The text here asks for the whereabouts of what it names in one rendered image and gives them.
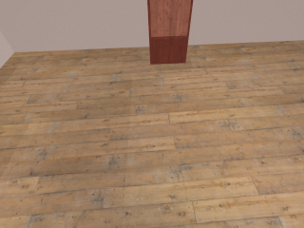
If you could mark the cupboard door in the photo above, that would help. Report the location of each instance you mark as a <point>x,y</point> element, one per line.
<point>169,17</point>

